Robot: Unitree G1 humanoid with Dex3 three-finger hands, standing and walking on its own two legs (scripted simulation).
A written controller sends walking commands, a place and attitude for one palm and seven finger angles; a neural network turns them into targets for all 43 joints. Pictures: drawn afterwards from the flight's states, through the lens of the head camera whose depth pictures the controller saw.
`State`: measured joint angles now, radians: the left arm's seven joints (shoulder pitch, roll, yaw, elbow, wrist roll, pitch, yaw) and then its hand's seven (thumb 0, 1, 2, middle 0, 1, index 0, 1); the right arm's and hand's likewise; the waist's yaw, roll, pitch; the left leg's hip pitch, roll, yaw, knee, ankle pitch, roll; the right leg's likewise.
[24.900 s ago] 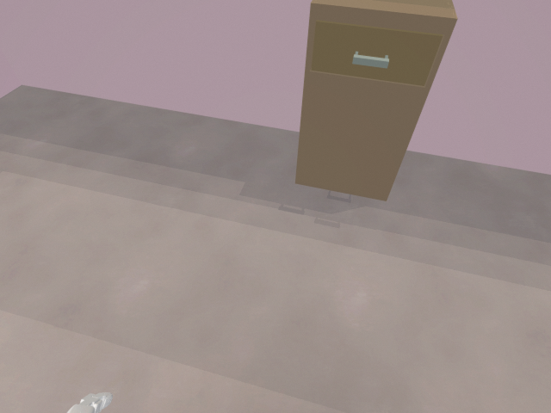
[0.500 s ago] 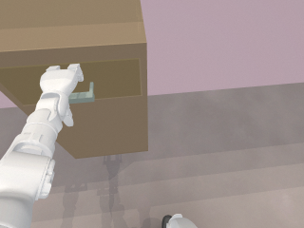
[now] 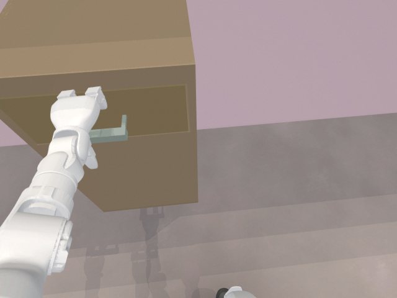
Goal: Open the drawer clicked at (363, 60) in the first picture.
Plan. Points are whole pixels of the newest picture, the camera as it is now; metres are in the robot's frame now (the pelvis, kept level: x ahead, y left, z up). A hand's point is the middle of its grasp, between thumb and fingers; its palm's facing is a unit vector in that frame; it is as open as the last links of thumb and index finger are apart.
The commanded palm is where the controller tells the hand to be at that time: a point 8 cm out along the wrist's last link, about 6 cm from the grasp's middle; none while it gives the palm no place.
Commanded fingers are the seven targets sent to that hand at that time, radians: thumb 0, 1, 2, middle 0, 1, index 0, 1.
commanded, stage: move the hooked fingers above the handle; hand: left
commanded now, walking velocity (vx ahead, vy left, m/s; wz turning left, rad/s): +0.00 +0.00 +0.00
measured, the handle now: (102, 128) +0.51 +0.24 -0.03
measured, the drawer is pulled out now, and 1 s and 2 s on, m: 0.00 0.00 0.00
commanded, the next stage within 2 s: lower the fingers behind the handle in 0.96 s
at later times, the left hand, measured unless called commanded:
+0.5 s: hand (89, 125) +0.47 +0.23 +0.05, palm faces -0.05 +0.00 -1.00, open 13.8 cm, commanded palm +0.44 +0.23 +0.09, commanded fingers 0.00 -0.50 0.30 -0.30 -1.20 -0.30 -1.20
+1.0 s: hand (90, 132) +0.46 +0.23 +0.03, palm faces -0.14 -0.02 -0.99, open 13.7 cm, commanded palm +0.44 +0.23 +0.08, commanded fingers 0.00 -0.50 0.30 -0.30 -1.20 -0.30 -1.20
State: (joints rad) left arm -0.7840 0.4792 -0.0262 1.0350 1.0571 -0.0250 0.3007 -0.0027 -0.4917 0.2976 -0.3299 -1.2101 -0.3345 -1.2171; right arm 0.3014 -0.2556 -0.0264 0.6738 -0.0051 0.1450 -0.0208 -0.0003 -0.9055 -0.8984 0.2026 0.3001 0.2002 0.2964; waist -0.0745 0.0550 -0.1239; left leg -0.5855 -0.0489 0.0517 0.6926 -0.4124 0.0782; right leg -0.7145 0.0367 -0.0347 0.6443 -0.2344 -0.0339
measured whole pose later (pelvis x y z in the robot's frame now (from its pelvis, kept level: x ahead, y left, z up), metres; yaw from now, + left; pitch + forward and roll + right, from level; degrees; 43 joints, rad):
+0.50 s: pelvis +0.00 -0.01 +0.00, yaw +1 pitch +17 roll +0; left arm -0.81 0.47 -0.06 1.06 1.04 0.00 0.30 0.00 -0.49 0.30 -0.31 -1.20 -0.32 -1.23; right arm 0.28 -0.27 -0.03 0.69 0.00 0.14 -0.02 0.00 -0.91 -0.90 0.20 0.30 0.20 0.30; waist -0.06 0.06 -0.12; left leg -0.57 -0.05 0.04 0.67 -0.40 0.06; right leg -0.70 0.04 -0.05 0.64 -0.24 -0.05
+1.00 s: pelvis -0.01 -0.01 +0.00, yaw +1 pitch +18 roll +0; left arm -0.85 0.51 -0.07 1.12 1.02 -0.02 0.25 0.00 -0.49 0.30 -0.31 -1.20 -0.33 -1.23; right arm 0.30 -0.28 -0.03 0.70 0.01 0.12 -0.04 0.00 -0.91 -0.90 0.20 0.30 0.20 0.30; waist -0.09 0.05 -0.11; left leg -0.61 -0.05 0.04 0.69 -0.39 0.06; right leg -0.73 0.04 -0.04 0.64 -0.22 -0.05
